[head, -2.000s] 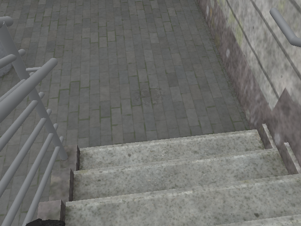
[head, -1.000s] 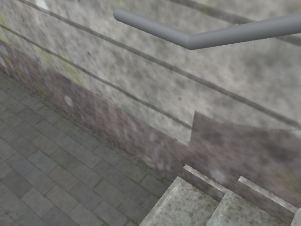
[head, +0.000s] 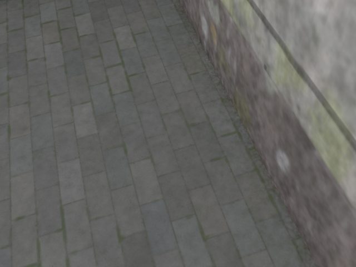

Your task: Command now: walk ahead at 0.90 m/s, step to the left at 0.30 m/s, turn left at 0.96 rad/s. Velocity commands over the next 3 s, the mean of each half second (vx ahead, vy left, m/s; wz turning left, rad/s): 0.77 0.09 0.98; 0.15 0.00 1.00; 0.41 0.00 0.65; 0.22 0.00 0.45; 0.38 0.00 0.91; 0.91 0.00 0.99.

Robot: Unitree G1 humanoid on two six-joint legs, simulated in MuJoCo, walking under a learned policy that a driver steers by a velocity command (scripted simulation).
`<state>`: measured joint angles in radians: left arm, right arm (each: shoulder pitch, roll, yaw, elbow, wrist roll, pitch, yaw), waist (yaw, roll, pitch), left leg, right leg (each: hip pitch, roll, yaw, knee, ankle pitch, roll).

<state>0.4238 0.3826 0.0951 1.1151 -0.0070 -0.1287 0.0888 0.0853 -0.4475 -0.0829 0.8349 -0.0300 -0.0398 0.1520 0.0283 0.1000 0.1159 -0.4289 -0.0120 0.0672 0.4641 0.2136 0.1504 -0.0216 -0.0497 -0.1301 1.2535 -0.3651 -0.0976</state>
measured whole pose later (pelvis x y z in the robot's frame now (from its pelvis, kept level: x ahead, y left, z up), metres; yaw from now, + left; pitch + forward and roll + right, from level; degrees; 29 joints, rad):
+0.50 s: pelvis +0.50 +0.00 -0.02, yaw +29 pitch +0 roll +1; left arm 0.36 0.28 0.07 0.91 -0.03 -0.06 0.09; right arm 0.10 -0.34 -0.12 0.62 0.06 0.02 0.00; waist 0.05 0.04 0.05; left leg -0.76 -0.01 0.02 1.35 -0.28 0.01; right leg -0.12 -0.09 -0.18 0.55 -0.41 0.02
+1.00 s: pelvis +0.78 +0.11 -0.05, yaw +57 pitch +2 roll -2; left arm 0.09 0.18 0.04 0.70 0.02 0.01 0.03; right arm 0.23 -0.32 -0.12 0.51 0.05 0.11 0.03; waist 0.00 0.09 -0.03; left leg -0.63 -0.10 -0.09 1.30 -0.56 -0.04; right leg -0.46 -0.02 0.00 0.75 -0.33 0.04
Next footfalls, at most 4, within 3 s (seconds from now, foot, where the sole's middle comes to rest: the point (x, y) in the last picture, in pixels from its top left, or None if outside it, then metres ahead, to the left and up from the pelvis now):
0.26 right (235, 231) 0.52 -0.12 -0.79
0.66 left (154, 180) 0.73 0.20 -0.79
0.92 right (183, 136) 0.95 0.09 -0.79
1.34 left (134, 185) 0.71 0.28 -0.79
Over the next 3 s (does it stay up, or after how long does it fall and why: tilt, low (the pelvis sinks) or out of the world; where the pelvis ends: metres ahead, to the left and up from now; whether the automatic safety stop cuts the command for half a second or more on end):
stays up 0.63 1.01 -0.05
